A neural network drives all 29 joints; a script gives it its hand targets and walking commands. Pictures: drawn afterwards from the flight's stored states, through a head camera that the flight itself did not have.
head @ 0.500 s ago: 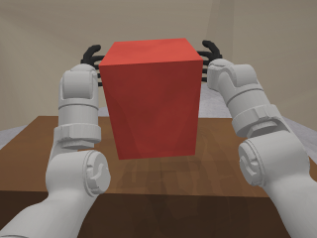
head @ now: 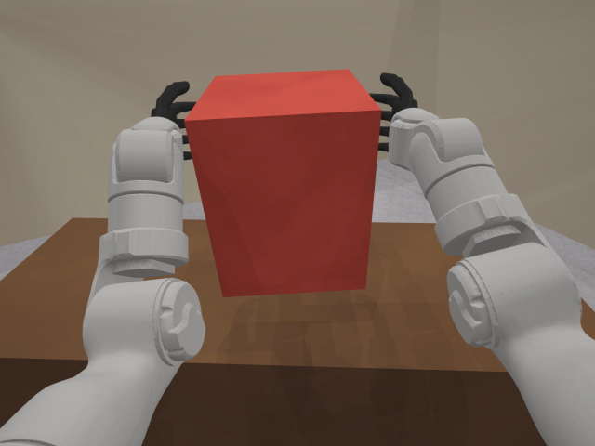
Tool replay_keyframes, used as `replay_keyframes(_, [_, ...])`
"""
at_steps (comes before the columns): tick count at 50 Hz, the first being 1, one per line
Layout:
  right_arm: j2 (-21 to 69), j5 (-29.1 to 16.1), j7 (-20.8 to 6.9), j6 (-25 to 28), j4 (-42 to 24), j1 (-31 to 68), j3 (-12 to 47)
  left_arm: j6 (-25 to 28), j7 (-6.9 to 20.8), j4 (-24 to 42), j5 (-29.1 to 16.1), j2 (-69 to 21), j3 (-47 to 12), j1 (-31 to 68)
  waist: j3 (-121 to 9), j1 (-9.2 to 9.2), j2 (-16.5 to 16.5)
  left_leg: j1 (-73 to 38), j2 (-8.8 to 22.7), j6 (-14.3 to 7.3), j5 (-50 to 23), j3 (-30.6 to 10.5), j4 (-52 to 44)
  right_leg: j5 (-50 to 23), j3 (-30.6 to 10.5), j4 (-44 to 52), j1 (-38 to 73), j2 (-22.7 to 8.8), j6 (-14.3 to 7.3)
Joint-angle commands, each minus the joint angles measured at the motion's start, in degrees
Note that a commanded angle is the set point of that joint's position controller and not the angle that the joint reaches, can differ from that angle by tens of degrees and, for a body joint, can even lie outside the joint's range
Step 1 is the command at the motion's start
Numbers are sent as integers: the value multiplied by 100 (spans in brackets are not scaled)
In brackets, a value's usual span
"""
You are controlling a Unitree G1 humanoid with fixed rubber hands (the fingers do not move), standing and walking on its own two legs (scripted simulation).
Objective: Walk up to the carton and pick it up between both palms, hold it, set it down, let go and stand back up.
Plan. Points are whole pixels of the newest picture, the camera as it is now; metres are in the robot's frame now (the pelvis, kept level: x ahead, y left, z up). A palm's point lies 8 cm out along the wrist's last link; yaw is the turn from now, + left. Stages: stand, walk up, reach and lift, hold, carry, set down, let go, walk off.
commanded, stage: set down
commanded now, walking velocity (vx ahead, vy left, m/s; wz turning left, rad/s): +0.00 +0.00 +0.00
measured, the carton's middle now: (287, 179) +0.41 +0.00 +0.26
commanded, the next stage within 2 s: none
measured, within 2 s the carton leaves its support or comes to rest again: neither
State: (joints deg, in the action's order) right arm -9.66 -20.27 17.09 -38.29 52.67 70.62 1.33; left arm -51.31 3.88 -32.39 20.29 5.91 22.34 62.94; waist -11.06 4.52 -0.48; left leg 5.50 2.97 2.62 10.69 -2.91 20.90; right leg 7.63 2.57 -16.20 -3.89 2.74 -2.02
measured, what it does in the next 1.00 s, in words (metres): stands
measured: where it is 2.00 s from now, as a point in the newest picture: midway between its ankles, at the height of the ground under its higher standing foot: outside the picture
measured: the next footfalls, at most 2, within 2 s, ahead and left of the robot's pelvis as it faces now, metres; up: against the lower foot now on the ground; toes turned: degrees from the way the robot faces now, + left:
none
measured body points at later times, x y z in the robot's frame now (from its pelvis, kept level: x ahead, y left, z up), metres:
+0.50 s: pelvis +0.02 +0.00 +0.00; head -0.08 +0.04 +0.44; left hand +0.40 +0.19 +0.36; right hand +0.41 -0.11 +0.35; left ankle +0.01 +0.15 -0.75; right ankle +0.02 -0.10 -0.75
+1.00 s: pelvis +0.01 +0.00 +0.00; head -0.06 +0.02 +0.44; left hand +0.41 +0.16 +0.31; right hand +0.42 -0.13 +0.30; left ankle +0.01 +0.15 -0.75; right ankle +0.02 -0.10 -0.75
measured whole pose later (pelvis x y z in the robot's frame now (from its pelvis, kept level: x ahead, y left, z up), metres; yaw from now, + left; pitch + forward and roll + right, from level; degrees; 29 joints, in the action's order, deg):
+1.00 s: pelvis +0.01 +0.00 +0.00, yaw +1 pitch -8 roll -1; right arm -4.5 -8.5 11.5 -15.9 56.4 64.7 -8.8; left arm -37.3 2.0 -30.6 24.4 2.1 26.0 60.7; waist -2.9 4.7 2.2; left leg -0.1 2.2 2.2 11.4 -3.9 19.3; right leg 9.5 3.6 -15.8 1.6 1.9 -1.5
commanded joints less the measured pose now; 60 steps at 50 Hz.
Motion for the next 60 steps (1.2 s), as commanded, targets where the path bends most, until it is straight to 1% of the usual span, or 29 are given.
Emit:
replay_keyframes(1, [3152,-1092,-956,289,-1642,4505,161,448,885,601,-1724,-2661,-1361,4376,-1006,201,214,178,-499,-179,-487,262,-338,-338,-143,191,665,218,463])
replay_keyframes(4, [3120,-1026,-994,393,-1573,4838,79,576,846,493,-1823,-2679,-1415,4566,-1392,145,102,80,-472,-153,-506,283,-326,-190,-143,133,698,196,409])
replay_keyframes(5, [3045,-950,-1025,535,-1585,5023,23,672,836,520,-1802,-2677,-1441,4826,-1647,103,-112,-11,-485,-112,-554,231,-310,-201,-134,130,622,175,359])
replay_keyframes(6, [3086,-872,-1036,553,-1402,4895,7,735,813,260,-1682,-2558,-1283,4660,-1616,46,-2,-10,-468,-160,-561,218,-294,-137,-141,157,524,150,384])
replay_keyframes(7, [3115,-801,-1056,694,-1581,5013,38,824,795,439,-1613,-2568,-1289,4834,-1931,7,-56,-201,-508,-157,-762,226,-212,-296,-91,157,568,151,380])
replay_keyframes(9, [3157,-619,-1096,912,-1161,4985,-90,1012,815,111,-1403,-2403,-1070,4785,-1885,-8,-167,-232,-505,-186,-782,189,-140,-261,-88,188,421,94,373])
replay_keyframes(10, [3133,-495,-1125,996,-964,4879,-177,1059,832,15,-1166,-2341,-869,4613,-1788,-115,-215,-267,-522,-194,-831,223,-189,-219,-68,180,527,96,369])
replay_keyframes(11, [3089,-364,-1141,1031,-615,4654,-207,1074,868,-163,-983,-2194,-694,4377,-1460,-117,-166,-260,-561,-217,-827,267,-215,-191,-46,240,511,72,397])
replay_keyframes(14, [2775,-3,-1186,1286,-606,4444,-584,1122,1037,-467,-708,-2178,-509,3887,-977,14,-128,-298,-532,-206,-641,281,-334,-111,36,371,499,11,443])
replay_keyframes(15, [2744,40,-1186,1345,-437,4277,-620,1107,1113,-514,-586,-2026,-385,3790,-742,-26,-89,-283,-548,-234,-674,302,-354,-33,69,403,486,4,456])
replay_keyframes(16, [2748,47,-1172,1420,-528,4233,-540,1131,1123,-335,-645,-2110,-489,3835,-787,4,-101,-408,-549,-194,-885,328,-320,-235,110,386,568,33,463])
replay_keyframes(18, [2524,259,-1204,1532,-445,3984,-761,1189,1195,-244,-784,-2237,-696,3877,-658,257,-85,-483,-487,-98,-1070,283,-304,-431,169,363,596,28,447])
replay_keyframes(19, [2512,245,-1176,1587,-456,3886,-721,1191,1207,-171,-829,-2247,-714,3721,-707,268,5,-619,-480,-91,-1215,337,-255,-497,233,354,696,57,446])
replay_keyframes(23, [2270,323,-1186,1800,-694,3616,-693,1242,1200,85,-944,-2490,-1246,3422,-641,528,-277,-766,-460,128,-1686,303,-105,-883,359,251,813,106,380])
replay_keyframes(26, [2417,279,-1177,2028,-1095,3801,-410,1288,1066,460,-964,-2690,-1467,3430,-925,467,-453,-947,-468,181,-2199,300,-10,-1175,435,145,965,119,362])
replay_keyframes(29, [2634,184,-1201,2415,-1970,4209,104,1480,848,1004,-1190,-3042,-2048,3510,-1677,384,-603,-1510,-417,311,-3122,202,216,-1621,549,68,941,175,347])
replay_keyframes(31, [2755,142,-1208,2531,-2061,4134,303,1549,698,1236,-1181,-3292,-2352,3494,-1943,444,-837,-1766,-407,443,-3470,144,344,-1683,576,15,915,206,340])
replay_keyframes(32, [2728,149,-1192,2528,-2061,4039,307,1507,676,1040,-1036,-3181,-2154,3121,-1652,333,-686,-1733,-421,372,-3378,162,333,-1548,587,73,914,217,359])
replay_keyframes(33, [2721,166,-1218,2566,-2096,4175,332,1509,628,1191,-1017,-3265,-2246,3393,-1863,364,-778,-1754,-402,408,-3256,135,308,-1378,596,55,912,215,349])
replay_keyframes(36, [2857,376,-1275,2646,-2056,4271,136,1568,614,1009,-851,-3139,-1914,3410,-1629,230,-357,-1429,-400,203,-2510,224,93,-1190,532,116,1073,144,389])
replay_keyframes(37, [2894,406,-1294,2685,-2109,4268,146,1616,604,1134,-927,-3204,-2038,3488,-1814,287,-420,-1491,-416,234,-2536,202,115,-1250,529,61,1011,173,394])
replay_keyframes(40, [3001,603,-1377,2686,-1793,4080,84,1655,571,869,-711,-3052,-1743,3291,-1555,84,-295,-1320,-425,114,-2093,308,17,-1017,499,79,931,134,414])
replay_keyframes(41, [3021,598,-1366,2689,-1809,3986,132,1666,556,891,-734,-3027,-1669,3239,-1574,56,-80,-1332,-420,71,-2184,302,7,-1219,486,78,1018,162,430])
replay_keyframes(45, [3104,772,-1420,2656,-1452,3883,89,1625,606,241,-421,-2714,-1124,2772,-1083,-184,206,-780,-531,-165,-1435,449,-236,-1028,370,122,1074,72,569])
replay_keyframes(51, [3017,1120,-1415,2756,-1096,3601,-397,1751,694,264,-497,-2724,-1182,3104,-927,127,140,-936,-510,-121,-1217,502,-298,-858,454,147,820,40,582])
replay_keyframes(52, [3005,1186,-1430,2758,-960,3501,-406,1747,722,33,-338,-2612,-973,2811,-617,23,217,-794,-536,-166,-1119,558,-355,-808,453,211,888,10,614])
replay_keyframes(56, [3012,1407,-1467,2923,-931,3578,-651,1917,706,170,-468,-2736,-1245,3220,-1030,182,-48,-986,-509,-69,-1104,542,-322,-658,512,137,805,6,547])
replay_keyframes(59, [2985,1606,-1499,3072,-1040,3814,-888,2050,682,-176,-454,-2628,-1138,3099,-1093,163,-63,-775,-550,-80,-946,581,-345,-719,484,106,881,-36,581])
replay_keyframes(60, [2988,1579,-1526,3132,-996,3705,-841,2114,629,6,-469,-2710,-1251,3149,-1280,142,-188,-913,-536,-19,-1178,574,-290,-850,541,50,892,7,551])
